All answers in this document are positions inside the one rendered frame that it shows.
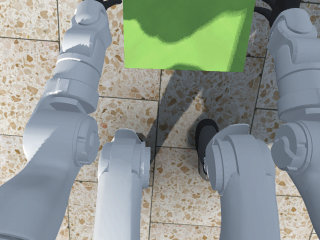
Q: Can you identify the robot left forearm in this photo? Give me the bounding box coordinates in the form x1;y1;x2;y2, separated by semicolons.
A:
22;0;112;154

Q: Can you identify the robot right shin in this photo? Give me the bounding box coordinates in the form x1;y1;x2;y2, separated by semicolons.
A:
203;123;276;180

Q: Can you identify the robot left upper arm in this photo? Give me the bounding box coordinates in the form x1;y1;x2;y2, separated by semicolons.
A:
0;109;100;240

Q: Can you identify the carton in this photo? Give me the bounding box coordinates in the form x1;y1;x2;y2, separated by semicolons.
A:
123;0;256;73

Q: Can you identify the robot right upper arm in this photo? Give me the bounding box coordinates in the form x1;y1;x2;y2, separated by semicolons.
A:
270;120;320;240

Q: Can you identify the robot left hand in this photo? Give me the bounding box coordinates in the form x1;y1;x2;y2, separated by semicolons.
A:
82;0;122;10

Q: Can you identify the robot right hand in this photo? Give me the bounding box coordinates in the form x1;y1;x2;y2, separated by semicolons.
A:
254;0;301;28

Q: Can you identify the robot right forearm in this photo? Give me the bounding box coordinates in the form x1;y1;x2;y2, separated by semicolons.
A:
267;8;320;123

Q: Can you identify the left robot thigh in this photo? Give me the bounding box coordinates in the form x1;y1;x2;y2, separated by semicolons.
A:
92;137;151;240

